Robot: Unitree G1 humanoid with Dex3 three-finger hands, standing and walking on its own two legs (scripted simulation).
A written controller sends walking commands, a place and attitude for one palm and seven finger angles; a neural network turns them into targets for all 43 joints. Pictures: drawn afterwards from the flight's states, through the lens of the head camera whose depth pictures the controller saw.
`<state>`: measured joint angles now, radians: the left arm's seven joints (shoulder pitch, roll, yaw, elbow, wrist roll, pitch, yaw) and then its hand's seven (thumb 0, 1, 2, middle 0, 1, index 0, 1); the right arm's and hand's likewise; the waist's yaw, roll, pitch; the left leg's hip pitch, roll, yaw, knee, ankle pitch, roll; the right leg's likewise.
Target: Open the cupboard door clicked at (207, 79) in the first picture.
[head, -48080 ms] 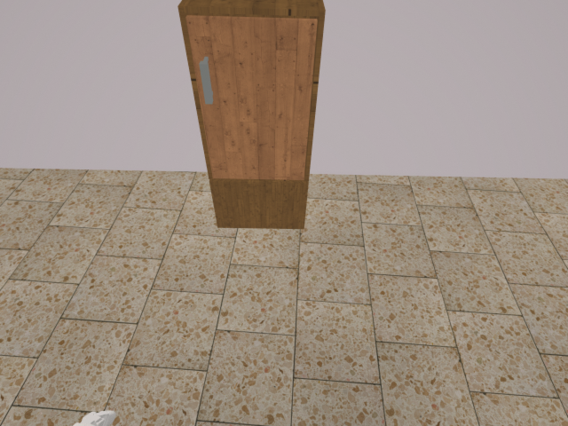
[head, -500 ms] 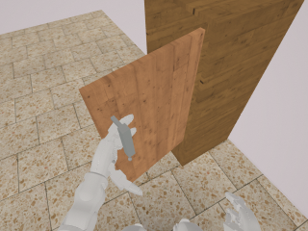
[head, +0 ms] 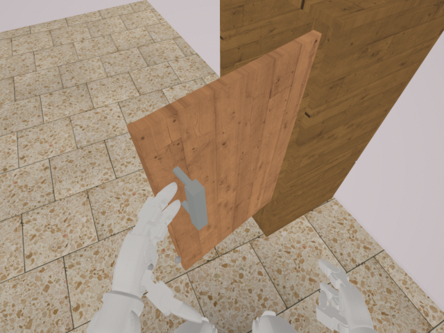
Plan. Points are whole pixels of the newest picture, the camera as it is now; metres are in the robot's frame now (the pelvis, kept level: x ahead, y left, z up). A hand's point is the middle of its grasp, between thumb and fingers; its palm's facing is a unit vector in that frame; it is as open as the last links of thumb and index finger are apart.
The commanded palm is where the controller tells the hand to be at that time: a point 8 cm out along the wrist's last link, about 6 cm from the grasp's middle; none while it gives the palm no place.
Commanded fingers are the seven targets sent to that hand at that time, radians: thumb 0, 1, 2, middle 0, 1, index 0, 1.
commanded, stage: slide the hand sideways off the handle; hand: left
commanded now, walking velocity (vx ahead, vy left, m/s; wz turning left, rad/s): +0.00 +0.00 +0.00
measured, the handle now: (190, 199) +0.33 +0.09 +0.06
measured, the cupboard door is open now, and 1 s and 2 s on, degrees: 100 100 100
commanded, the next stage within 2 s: draw the hand back to the body in 0.48 s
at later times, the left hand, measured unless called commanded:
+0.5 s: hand (155, 292) +0.18 +0.11 +0.06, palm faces -0.11 -0.99 -0.05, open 16.3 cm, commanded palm +0.16 +0.17 +0.06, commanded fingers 0.00 -0.50 0.30 -0.15 -0.30 -0.15 -0.30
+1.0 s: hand (118, 282) +0.18 +0.15 +0.12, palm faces -0.07 -0.99 -0.09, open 16.3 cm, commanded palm +0.15 +0.21 +0.13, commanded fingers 0.00 -0.43 0.33 -0.15 -0.30 -0.15 -0.30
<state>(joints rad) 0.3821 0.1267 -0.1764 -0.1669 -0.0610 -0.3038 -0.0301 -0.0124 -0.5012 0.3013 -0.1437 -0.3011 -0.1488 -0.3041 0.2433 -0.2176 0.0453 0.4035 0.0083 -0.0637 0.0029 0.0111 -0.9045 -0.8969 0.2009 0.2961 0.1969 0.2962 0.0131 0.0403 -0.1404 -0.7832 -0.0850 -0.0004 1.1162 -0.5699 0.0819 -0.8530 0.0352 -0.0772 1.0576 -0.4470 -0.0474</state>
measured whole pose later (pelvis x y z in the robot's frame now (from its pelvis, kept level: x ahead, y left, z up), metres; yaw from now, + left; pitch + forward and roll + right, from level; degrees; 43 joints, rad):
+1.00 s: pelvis +0.00 -0.03 +0.02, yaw +0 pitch +8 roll -2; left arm 0.58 0.29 0.15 -0.30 -0.30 -0.20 -0.27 -0.01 -0.50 0.30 -0.15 -0.30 -0.15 -0.30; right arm 0.29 -0.26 0.05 0.43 0.06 -0.14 -0.07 0.01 -0.90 -0.90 0.20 0.30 0.20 0.30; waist 0.01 0.05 -0.14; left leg -0.62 -0.04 -0.04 1.01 -0.53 0.04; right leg -0.68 0.08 -0.11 0.92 -0.40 -0.09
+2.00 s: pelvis +0.03 +0.01 +0.08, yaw -1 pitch -4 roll -1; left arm 0.46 0.35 0.33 -0.41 -0.06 -0.08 0.10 0.01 0.85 0.88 -0.20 -0.30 -0.21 -0.31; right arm 0.20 -0.24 0.03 0.63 0.01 -0.10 -0.05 0.01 -0.90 -0.90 0.20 0.30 0.20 0.30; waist 0.07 0.05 0.01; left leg -0.06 -0.08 -0.01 0.42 -0.30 0.08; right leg -0.14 0.05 -0.02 0.39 -0.19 -0.03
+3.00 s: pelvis -0.06 +0.00 +0.06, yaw -1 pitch -1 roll +0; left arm 0.51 0.37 0.41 -0.49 0.04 -0.18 0.19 0.01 0.89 0.90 -0.21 -0.30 -0.21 -0.31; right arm 0.24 -0.22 -0.01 0.56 -0.03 -0.03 -0.10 0.01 -0.90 -0.90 0.20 0.30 0.20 0.30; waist 0.00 -0.01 -0.01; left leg -0.38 -0.08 0.03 0.68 -0.33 0.09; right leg -0.44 0.05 -0.01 0.60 -0.16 -0.04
